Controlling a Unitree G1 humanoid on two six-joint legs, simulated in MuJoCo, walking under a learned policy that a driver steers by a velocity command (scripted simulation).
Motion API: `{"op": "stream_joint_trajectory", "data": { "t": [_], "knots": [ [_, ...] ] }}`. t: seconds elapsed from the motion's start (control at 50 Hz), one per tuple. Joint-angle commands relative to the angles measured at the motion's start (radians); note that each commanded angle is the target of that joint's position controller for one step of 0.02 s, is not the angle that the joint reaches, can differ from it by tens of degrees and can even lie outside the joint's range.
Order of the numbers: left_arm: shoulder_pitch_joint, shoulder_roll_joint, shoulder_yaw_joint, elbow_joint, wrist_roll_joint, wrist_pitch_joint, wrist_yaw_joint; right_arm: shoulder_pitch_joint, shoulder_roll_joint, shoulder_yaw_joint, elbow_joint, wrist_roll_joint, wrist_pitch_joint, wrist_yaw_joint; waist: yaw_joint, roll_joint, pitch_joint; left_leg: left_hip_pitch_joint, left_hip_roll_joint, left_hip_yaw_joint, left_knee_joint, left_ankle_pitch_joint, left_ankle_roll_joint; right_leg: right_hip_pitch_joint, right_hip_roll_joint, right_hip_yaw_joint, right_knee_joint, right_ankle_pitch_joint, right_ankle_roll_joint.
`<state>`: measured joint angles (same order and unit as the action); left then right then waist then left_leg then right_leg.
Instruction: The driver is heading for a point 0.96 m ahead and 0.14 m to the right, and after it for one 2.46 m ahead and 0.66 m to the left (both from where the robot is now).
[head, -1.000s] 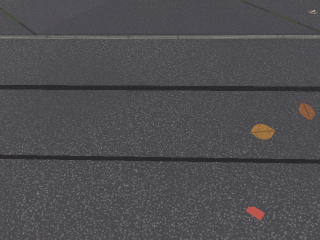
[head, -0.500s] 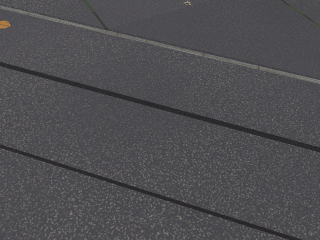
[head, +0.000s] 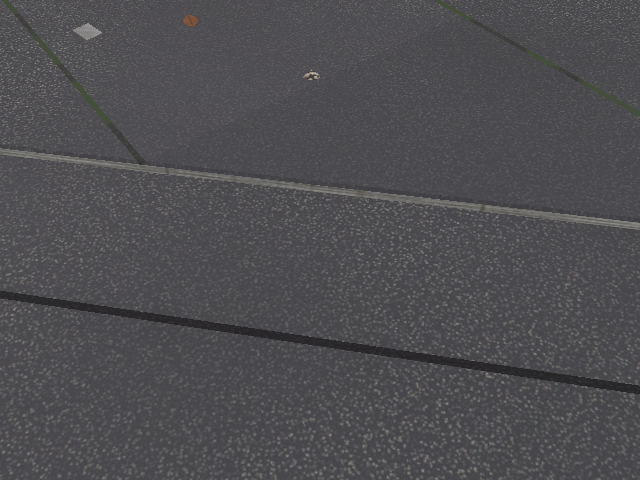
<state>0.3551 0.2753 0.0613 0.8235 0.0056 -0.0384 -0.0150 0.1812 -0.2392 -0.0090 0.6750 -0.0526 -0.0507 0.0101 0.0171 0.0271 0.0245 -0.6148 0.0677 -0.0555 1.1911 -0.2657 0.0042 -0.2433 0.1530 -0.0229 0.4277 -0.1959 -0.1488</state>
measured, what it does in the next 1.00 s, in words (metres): climbs, turning right: left foot 0.04 m higher, then right foot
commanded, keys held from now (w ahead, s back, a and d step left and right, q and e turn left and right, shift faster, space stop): w+e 0.66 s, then w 0.06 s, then w+q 0.28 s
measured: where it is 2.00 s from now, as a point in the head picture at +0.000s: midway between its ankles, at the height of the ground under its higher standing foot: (444, 286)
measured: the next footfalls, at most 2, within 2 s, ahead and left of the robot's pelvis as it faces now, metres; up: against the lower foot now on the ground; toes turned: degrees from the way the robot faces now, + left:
left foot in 0.28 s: +0.37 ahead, +0.14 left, +0.04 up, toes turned -11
right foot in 0.72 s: +0.42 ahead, -0.15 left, +0.04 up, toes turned -30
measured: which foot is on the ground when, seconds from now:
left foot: up 0.00-0.26, down 0.28-0.74, up 0.76-1.00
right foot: down 0.00-0.32, up 0.34-0.70, down 0.72-1.00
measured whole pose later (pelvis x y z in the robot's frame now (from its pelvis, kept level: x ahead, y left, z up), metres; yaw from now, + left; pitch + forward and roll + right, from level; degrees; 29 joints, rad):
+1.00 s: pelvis +0.49 -0.11 +0.04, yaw -24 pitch +1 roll +0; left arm 0.43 0.21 0.02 0.78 0.03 -0.08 0.00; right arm 0.20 -0.26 -0.05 0.77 -0.02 0.00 0.05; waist 0.04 0.04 0.01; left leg -0.71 0.04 -0.01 1.15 -0.18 0.03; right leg 0.00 0.05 -0.12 0.26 -0.29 -0.07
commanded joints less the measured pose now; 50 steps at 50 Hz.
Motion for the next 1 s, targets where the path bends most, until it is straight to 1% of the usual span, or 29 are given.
{"op": "stream_joint_trajectory", "data": {
  "t": [0.02, 0.08, 0.2, 0.24, 0.26, 0.28, 0.3, 0.32, 0.34, 0.36, 0.38, 0.42, 0.44, 0.46, 0.5, 0.56, 0.6, 0.62, 0.68, 0.7, 0.72, 0.74, 0.76, 0.78, 0.8, 0.84, 0.9, 0.94, 1.0],
  "knots": [
    [0.006, 0.126, 0.031, -0.067, -0.005, -0.031, 0.004, 0.012, -0.07, -0.013, -0.058, -0.002, 0.015, 0.002, -0.025, -0.034, 0.002, -0.039, 0.02, 0.044, -0.138, 0.079, -0.042, -0.012, -0.241, 0.286, -0.24, 0.261, -0.128],
    [0.071, 0.13, 0.038, -0.063, -0.007, -0.023, 0.01, -0.092, -0.062, -0.006, -0.083, 0.003, 0.018, 0.003, 0.029, -0.071, -0.022, -0.097, 0.01, 0.055, -0.276, 0.163, -0.069, 0.106, -0.229, 0.289, -0.204, 0.312, -0.085],
    [0.155, 0.154, 0.049, -0.065, 0.008, -0.006, 0.029, -0.275, -0.069, 0.004, -0.149, 0.016, 0.005, 0.012, 0.098, -0.096, -0.009, -0.174, -0.033, 0.052, -0.475, 0.124, -0.064, 0.292, -0.268, 0.385, -0.12, 0.39, -0.093],
    [0.114, 0.169, 0.049, -0.078, 0.017, -0.001, 0.03, -0.245, -0.066, 0.009, -0.155, 0.025, -0.004, 0.012, 0.062, -0.123, -0.014, 0.008, -0.088, 0.097, -0.551, 0.015, -0.039, 0.198, -0.276, 0.385, -0.094, 0.488, -0.066],
    [0.074, 0.173, 0.048, -0.089, 0.017, -0.006, 0.029, -0.16, -0.085, 0.0, -0.134, 0.03, -0.008, 0.005, 0.013, -0.129, -0.041, 0.159, -0.113, 0.092, -0.594, 0.004, -0.019, 0.144, -0.267, 0.384, -0.045, 0.575, -0.036],
    [0.039, 0.177, 0.046, -0.097, 0.008, -0.014, 0.023, -0.028, -0.118, -0.017, -0.095, 0.029, -0.013, -0.006, -0.055, -0.112, -0.105, 0.351, -0.135, 0.094, -0.659, 0.054, 0.006, 0.102, -0.237, 0.363, 0.063, 0.648, 0.001],
    [0.072, 0.138, 0.039, -0.109, -0.035, -0.015, 0.012, 0.084, -0.195, -0.048, -0.06, 0.009, -0.022, -0.012, -0.082, 0.046, -0.237, 0.718, -0.026, -0.05, -0.642, 0.111, 0.076, -0.13, -0.141, 0.286, 0.297, 0.605, 0.081],
    [0.039, 0.13, 0.028, -0.152, -0.043, -0.021, 0.01, 0.257, -0.266, -0.086, -0.049, 0.008, -0.009, -0.021, -0.189, 0.2, -0.446, 0.97, 0.219, -0.395, -0.777, -0.196, 0.161, -0.318, -0.04, 0.185, 0.617, 0.197, 0.127],
    [0.012, 0.091, 0.014, -0.159, -0.011, -0.021, 0.011, 0.231, -0.221, -0.073, -0.045, 0.007, -0.005, -0.032, -0.142, 0.216, -0.449, 0.964, 0.331, -0.529, -0.829, -0.166, 0.178, -0.384, -0.075, 0.153, 0.752, -0.269, 0.119],
    [-0.027, 0.096, 0.016, -0.138, 0.002, -0.013, 0.017, 0.162, -0.153, -0.056, -0.05, -0.005, -0.002, -0.043, -0.118, 0.05, -0.307, 0.831, 0.315, -0.457, -0.848, -0.105, 0.165, -0.422, -0.124, 0.138, 0.79, -0.218, 0.118],
    [-0.067, 0.091, 0.017, -0.136, 0.013, -0.005, 0.011, 0.124, -0.121, -0.049, -0.033, -0.003, -0.005, -0.051, -0.096, -0.026, -0.204, 0.734, 0.278, -0.357, -0.866, 0.006, 0.148, -0.439, -0.166, 0.126, 0.774, -0.18, 0.116],
    [-0.08, 0.091, 0.026, -0.149, 0.032, 0.025, -0.007, 0.078, -0.079, -0.038, -0.01, 0.003, -0.012, -0.051, -0.037, 0.02, -0.108, 0.569, 0.208, -0.193, -0.908, 0.06, 0.122, -0.415, -0.193, 0.098, 0.787, -0.18, 0.113],
    [-0.075, 0.079, 0.024, -0.151, 0.029, 0.04, -0.019, 0.062, -0.078, -0.04, -0.006, 0.009, -0.018, -0.044, -0.016, 0.049, -0.089, 0.502, 0.188, -0.132, -0.935, 0.055, 0.119, -0.387, -0.19, 0.081, 0.796, -0.156, 0.116],
    [-0.078, 0.072, 0.023, -0.165, 0.026, 0.054, -0.03, 0.045, -0.085, -0.044, -0.006, 0.014, -0.025, -0.036, 0.005, 0.083, -0.074, 0.461, 0.188, -0.097, -0.965, 0.029, 0.123, -0.383, -0.195, 0.078, 0.81, -0.127, 0.115],
    [-0.109, 0.075, 0.023, -0.198, 0.024, 0.074, -0.045, 0.016, -0.1, -0.053, -0.003, 0.016, -0.037, -0.028, 0.039, 0.099, -0.036, 0.409, 0.204, -0.047, -1.012, -0.016, 0.121, -0.405, -0.218, 0.097, 0.773, -0.062, 0.123],
    [-0.13, 0.086, 0.02, -0.228, 0.021, 0.09, -0.061, -0.034, -0.149, -0.071, -0.001, 0.005, -0.041, -0.028, 0.081, 0.113, -0.034, 0.376, 0.19, 0.081, -1.045, -0.011, 0.103, -0.329, -0.235, 0.047, 0.596, -0.038, 0.134],
    [-0.144, 0.102, 0.024, -0.229, 0.015, 0.095, -0.07, -0.063, -0.179, -0.085, 0.004, -0.005, -0.035, -0.031, 0.082, 0.13, -0.041, 0.334, 0.16, 0.177, -1.049, -0.025, 0.082, -0.163, -0.224, -0.032, 0.45, -0.067, 0.122],
    [-0.158, 0.117, 0.03, -0.233, 0.017, 0.096, -0.07, -0.051, -0.194, -0.092, 0.012, -0.011, -0.029, -0.034, 0.071, 0.128, -0.038, 0.352, 0.177, 0.189, -1.042, -0.044, 0.083, -0.133, -0.224, -0.06, 0.429, -0.118, 0.108],
    [-0.143, 0.117, 0.035, -0.23, 0.02, 0.091, -0.056, -0.01, -0.218, -0.106, 0.035, -0.003, -0.008, -0.022, 0.059, 0.071, -0.014, 0.431, 0.207, 0.222, -0.919, -0.025, 0.093, -0.076, -0.199, -0.111, 0.293, -0.192, 0.07],
    [-0.025, 0.103, 0.038, -0.189, 0.023, 0.08, -0.049, -0.014, -0.215, -0.106, 0.04, 0.009, 0.003, -0.016, 0.114, 0.011, -0.053, 0.396, 0.18, 0.263, -0.728, 0.08, 0.095, 0.075, -0.157, -0.132, 0.194, -0.151, 0.055],
    [0.145, 0.12, 0.054, -0.104, 0.029, 0.064, -0.039, 0.002, -0.166, -0.09, 0.039, 0.002, 0.012, -0.009, 0.165, -0.15, -0.093, 0.303, 0.092, 0.305, -0.378, 0.089, 0.091, 0.243, -0.089, -0.114, 0.106, -0.198, 0.054],
    [0.11, 0.189, 0.057, -0.112, 0.037, 0.048, -0.023, 0.028, -0.026, -0.048, -0.008, 0.007, 0.015, 0.01, 0.086, -0.42, -0.01, -0.032, -0.007, 0.275, -0.032, -0.245, 0.047, 0.278, -0.318, 0.35, -0.097, -0.46, -0.012],
    [0.032, 0.257, 0.063, -0.188, 0.014, 0.032, -0.012, 0.063, -0.065, -0.047, -0.06, 0.006, 0.01, 0.018, 0.039, -0.4, -0.038, -0.174, -0.047, 0.118, 0.101, -0.245, 0.029, 0.227, -0.491, 0.775, -0.323, -0.512, -0.11],
    [-0.002, 0.205, 0.052, -0.192, 0.013, 0.02, -0.008, 0.006, -0.11, -0.058, -0.06, 0.01, 0.007, 0.022, 0.033, -0.222, 0.01, -0.189, 0.009, 0.067, 0.145, -0.158, 0.023, 0.169, -0.526, 0.695, -0.305, -0.476, -0.133],
    [-0.018, 0.156, 0.035, -0.179, 0.019, 0.004, -0.005, -0.017, -0.121, -0.057, -0.043, 0.027, 0.001, 0.026, 0.017, -0.122, 0.049, -0.141, 0.046, 0.048, 0.075, -0.057, 0.019, 0.09, -0.485, 0.544, -0.266, -0.337, -0.103],
    [-0.035, 0.13, 0.021, -0.163, 0.026, -0.032, 0.005, 0.038, -0.12, -0.056, 0.01, 0.025, 0.006, 0.031, -0.011, -0.094, 0.009, -0.056, 0.064, 0.039, 0.009, 0.013, 0.02, 0.108, -0.404, 0.338, -0.249, -0.039, -0.034],
    [0.026, 0.106, 0.009, -0.123, 0.023, -0.06, 0.011, 0.038, -0.111, -0.062, 0.041, 0.037, 0.028, 0.04, -0.001, -0.062, -0.007, -0.07, 0.008, 0.011, -0.009, 0.072, 0.019, 0.195, -0.377, 0.144, -0.24, 0.368, 0.003],
    [0.076, 0.1, 0.008, -0.099, 0.022, -0.061, 0.016, -0.001, -0.084, -0.058, 0.039, 0.037, 0.035, 0.04, 0.015, -0.062, -0.012, -0.154, -0.02, 0.011, -0.014, 0.096, 0.024, 0.29, -0.369, 0.053, -0.23, 0.479, 0.015],
    [0.12, 0.066, -0.003, -0.071, 0.022, -0.06, 0.022, -0.081, -0.061, -0.052, 0.015, 0.023, 0.04, 0.036, 0.033, -0.09, 0.015, -0.266, -0.031, 0.051, -0.03, 0.105, 0.035, 0.368, -0.367, -0.024, -0.242, 0.494, 0.013]
  ]
}}
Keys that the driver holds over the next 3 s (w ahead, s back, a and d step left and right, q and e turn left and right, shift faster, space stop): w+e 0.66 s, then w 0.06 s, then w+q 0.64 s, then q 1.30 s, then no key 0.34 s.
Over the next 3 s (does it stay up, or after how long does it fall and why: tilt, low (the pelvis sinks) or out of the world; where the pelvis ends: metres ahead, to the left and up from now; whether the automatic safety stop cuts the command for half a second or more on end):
stays up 0.88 -0.24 0.07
